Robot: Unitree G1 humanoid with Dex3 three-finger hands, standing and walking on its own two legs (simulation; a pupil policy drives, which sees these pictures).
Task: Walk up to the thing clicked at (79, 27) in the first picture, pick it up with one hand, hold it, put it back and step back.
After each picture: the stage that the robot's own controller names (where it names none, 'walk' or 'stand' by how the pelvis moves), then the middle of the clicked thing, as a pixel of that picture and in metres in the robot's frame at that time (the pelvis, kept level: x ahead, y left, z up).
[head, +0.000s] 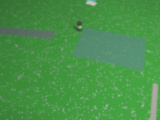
stand; (79, 26) +1.67 +0.07 -0.72
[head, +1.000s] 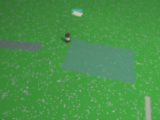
walk; (67, 38) +1.55 +0.13 -0.72
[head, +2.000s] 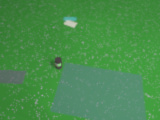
walk; (58, 63) +0.99 +0.22 -0.71
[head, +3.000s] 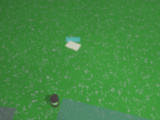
walk; (54, 100) +0.60 +0.22 -0.72
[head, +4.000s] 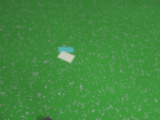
walk; out of the picture +0.41 +0.20 -0.72
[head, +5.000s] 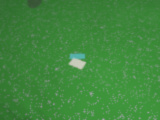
stand; out of the picture +0.38 +0.25 -0.72
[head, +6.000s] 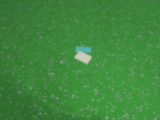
stand; out of the picture +0.35 +0.22 -0.71
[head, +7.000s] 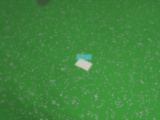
stand; out of the picture +0.36 +0.23 -0.72
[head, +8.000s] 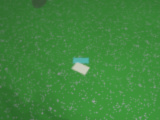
stand; out of the picture +0.31 +0.24 -0.73
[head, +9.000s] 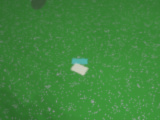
stand; out of the picture +0.32 +0.25 -0.73
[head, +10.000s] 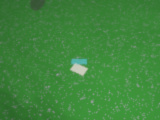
stand; out of the picture +0.32 +0.25 -0.73
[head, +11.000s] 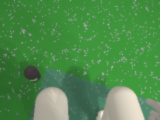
go down; (33, 74) +0.39 +0.24 -0.41
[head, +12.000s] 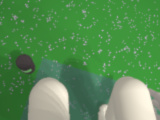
go down; (26, 64) +0.41 +0.25 -0.31
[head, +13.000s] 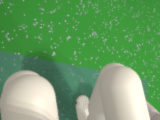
close in; out of the picture +0.40 +0.28 -0.23
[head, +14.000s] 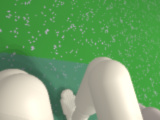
close; out of the picture +0.39 +0.29 -0.22
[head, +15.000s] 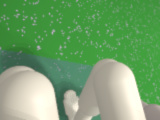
lift; out of the picture +0.35 +0.28 -0.23
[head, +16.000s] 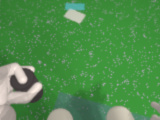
lift; (28, 86) +0.32 +0.19 -0.01
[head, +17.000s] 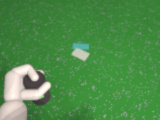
hold; (37, 88) +0.32 +0.18 +0.00
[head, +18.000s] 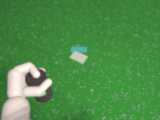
hold; (40, 86) +0.34 +0.17 +0.00
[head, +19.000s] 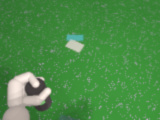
crouch; (39, 95) +0.32 +0.17 -0.06
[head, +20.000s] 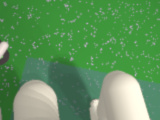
lower; out of the picture +0.44 +0.26 -0.12
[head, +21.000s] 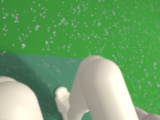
lower; out of the picture +0.41 +0.28 -0.23
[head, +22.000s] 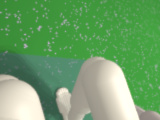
lower; out of the picture +0.40 +0.29 -0.23
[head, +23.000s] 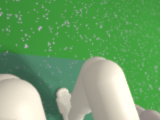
lower; out of the picture +0.40 +0.28 -0.23
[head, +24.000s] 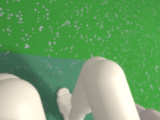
lower; out of the picture +0.40 +0.28 -0.23
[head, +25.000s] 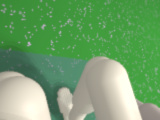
open; out of the picture +0.38 +0.27 -0.23
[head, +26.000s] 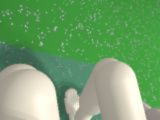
stand; out of the picture +0.38 +0.26 -0.22
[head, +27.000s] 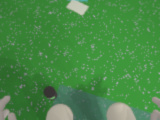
walk; (50, 93) +0.37 +0.21 -0.51
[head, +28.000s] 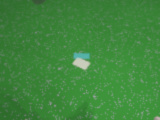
stand; out of the picture +0.33 +0.20 -0.66
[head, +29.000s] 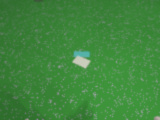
stand; out of the picture +0.33 +0.20 -0.67
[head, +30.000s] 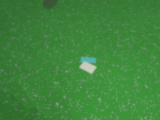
stand; out of the picture +0.35 +0.19 -0.72
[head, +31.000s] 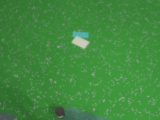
walk; (60, 112) +0.39 +0.14 -0.71
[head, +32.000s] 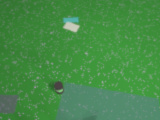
walk; (59, 87) +0.58 +0.21 -0.69
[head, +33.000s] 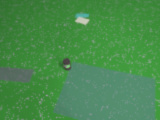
stand; (67, 64) +0.92 +0.24 -0.70
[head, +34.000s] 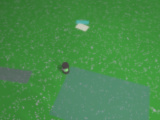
stand; (65, 68) +0.95 +0.20 -0.72
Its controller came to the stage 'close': yes
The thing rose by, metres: 0.70
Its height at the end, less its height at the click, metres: +0.00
